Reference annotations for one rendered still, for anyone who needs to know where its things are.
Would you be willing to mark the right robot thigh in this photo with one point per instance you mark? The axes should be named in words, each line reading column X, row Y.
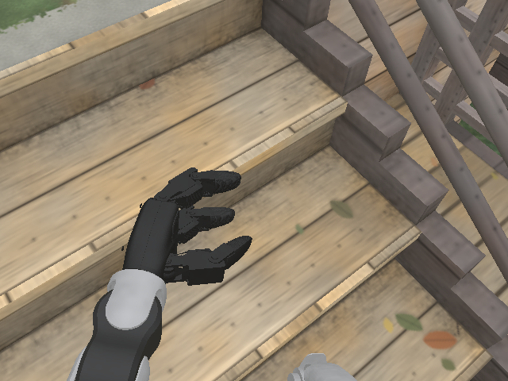
column 320, row 372

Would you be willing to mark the left robot hand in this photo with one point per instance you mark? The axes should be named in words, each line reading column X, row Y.
column 160, row 226

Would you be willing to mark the right robot shin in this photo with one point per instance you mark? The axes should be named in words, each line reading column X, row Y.
column 313, row 358

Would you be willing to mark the left robot forearm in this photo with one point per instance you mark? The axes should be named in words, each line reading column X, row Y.
column 127, row 324

